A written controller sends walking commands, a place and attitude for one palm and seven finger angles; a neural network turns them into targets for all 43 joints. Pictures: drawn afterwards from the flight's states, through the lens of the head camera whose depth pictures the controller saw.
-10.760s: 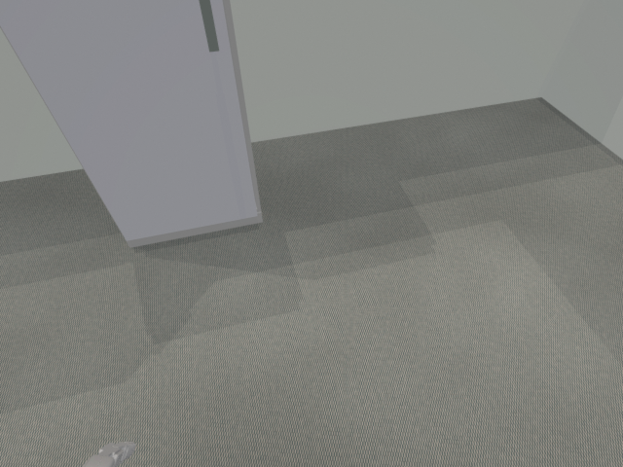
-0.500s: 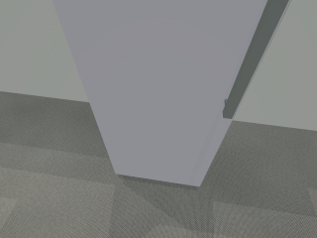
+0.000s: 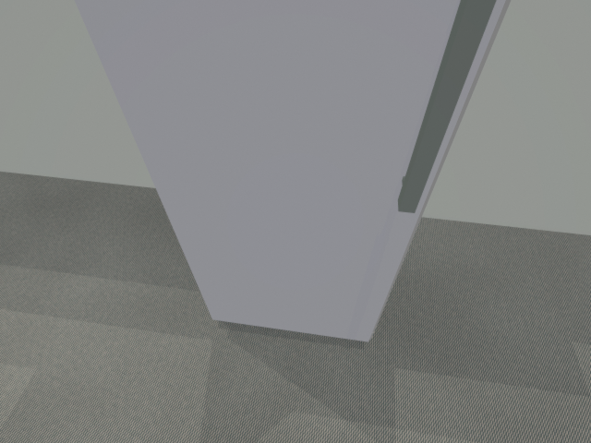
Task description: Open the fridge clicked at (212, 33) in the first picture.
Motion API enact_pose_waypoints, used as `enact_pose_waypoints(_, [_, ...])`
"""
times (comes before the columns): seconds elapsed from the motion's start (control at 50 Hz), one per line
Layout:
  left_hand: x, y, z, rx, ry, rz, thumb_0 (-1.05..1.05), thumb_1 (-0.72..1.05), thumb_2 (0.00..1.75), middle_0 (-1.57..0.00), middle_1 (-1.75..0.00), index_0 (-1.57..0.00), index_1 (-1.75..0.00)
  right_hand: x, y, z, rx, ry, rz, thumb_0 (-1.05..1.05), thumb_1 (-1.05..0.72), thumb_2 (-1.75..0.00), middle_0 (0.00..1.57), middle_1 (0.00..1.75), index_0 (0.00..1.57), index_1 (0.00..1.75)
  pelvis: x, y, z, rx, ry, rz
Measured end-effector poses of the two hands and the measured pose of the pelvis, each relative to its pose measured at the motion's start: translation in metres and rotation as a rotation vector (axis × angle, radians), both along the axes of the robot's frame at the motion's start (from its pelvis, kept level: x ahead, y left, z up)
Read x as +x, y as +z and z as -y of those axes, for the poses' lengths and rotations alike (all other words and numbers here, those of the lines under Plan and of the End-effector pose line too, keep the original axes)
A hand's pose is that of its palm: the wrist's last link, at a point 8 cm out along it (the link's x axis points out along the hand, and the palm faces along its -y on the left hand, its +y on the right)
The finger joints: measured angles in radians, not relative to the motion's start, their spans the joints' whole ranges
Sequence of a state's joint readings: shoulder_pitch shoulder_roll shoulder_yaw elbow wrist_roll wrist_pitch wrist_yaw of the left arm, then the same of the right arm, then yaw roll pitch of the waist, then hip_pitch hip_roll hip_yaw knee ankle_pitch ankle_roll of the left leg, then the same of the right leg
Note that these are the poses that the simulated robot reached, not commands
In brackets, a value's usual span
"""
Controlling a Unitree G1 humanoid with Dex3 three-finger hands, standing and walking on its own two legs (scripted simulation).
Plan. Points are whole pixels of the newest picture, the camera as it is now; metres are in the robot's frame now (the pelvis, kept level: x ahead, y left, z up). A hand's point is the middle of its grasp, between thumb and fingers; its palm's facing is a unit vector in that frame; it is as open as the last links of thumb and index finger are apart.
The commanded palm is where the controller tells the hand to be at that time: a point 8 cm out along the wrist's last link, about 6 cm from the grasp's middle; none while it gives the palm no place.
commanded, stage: look again from close up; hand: right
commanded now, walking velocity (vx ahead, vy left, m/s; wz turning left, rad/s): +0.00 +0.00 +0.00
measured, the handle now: (433, 112) +0.49 -0.15 +0.20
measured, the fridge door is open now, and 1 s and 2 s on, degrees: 0 0 0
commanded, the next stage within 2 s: raise the hand to about handle height in 0.20 s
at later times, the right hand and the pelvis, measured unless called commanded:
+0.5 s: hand (479, 388) +0.20 -0.21 +0.01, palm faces +0.28 +0.95 -0.11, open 7.6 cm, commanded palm +0.10 -0.26 -0.03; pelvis -0.01 +0.02 -0.02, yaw -2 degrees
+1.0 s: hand (502, 403) +0.18 -0.22 +0.03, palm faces +0.08 +1.00 -0.05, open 10.3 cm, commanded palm +0.14 -0.27 +0.04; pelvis -0.03 +0.04 -0.04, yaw -2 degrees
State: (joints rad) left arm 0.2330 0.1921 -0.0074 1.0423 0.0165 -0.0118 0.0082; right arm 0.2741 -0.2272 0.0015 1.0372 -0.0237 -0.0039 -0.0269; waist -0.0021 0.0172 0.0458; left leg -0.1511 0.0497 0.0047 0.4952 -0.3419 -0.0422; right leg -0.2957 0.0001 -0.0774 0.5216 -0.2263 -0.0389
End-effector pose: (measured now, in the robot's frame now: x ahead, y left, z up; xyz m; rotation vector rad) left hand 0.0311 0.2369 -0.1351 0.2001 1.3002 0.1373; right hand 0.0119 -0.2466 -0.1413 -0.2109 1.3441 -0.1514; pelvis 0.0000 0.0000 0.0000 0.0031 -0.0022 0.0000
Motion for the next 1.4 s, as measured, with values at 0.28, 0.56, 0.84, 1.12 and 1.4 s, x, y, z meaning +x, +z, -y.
enact_pose_waypoints(0.28, [0.023, 0.007, -0.022, 0.042, -0.016, 0.029, 0.00, 0.91, 0.89, -0.20, -0.30, -0.20, -0.30, 0.001, 0.002, 0.000, -0.005, 0.004, -0.017, 0.01, -0.91, -0.90, 0.20, 0.30, 0.20, 0.30, 0.002, 0.003, -0.005, -0.003, 0.004, 0.004])
enact_pose_waypoints(0.56, [0.113, 0.037, -0.029, 0.034, -0.055, 0.658, 0.01, 0.91, 0.89, -0.20, -0.30, -0.20, -0.30, 0.157, 0.163, -0.002, 0.042, 0.076, 1.372, 0.01, -0.79, -0.85, 0.20, 0.38, 0.21, 0.38, -0.025, -0.033, -0.027, 0.001, -0.016, -0.124])
enact_pose_waypoints(0.84, [0.131, 0.024, -0.034, 0.097, -0.205, 0.721, 0.01, 0.91, 0.89, -0.20, -0.30, -0.20, -0.30, 0.089, 0.144, 0.012, 0.020, 0.030, 1.398, 0.02, -0.47, -0.72, 0.23, 0.57, 0.23, 0.58, -0.040, -0.063, -0.044, 0.056, -0.065, -0.139])
enact_pose_waypoints(1.12, [0.089, 0.029, -0.021, 0.044, -0.072, 0.638, 0.01, 0.90, 0.89, -0.20, -0.30, -0.21, -0.30, 0.151, 0.197, 0.037, 0.076, 0.078, 1.338, 0.01, -0.14, -0.58, 0.25, 0.78, 0.26, 0.79, -0.023, -0.033, -0.026, 0.034, -0.025, -0.114])
enact_pose_waypoints(1.4, [0.124, 0.060, -0.002, 0.056, -0.149, 0.729, 0.01, 0.91, 0.89, -0.20, -0.30, -0.20, -0.30, 0.163, 0.232, 0.053, 0.063, 0.087, 1.407, 0.00, 0.18, -0.44, 0.28, 0.99, 0.28, 1.00, -0.020, -0.020, -0.011, 0.035, -0.041, -0.053])
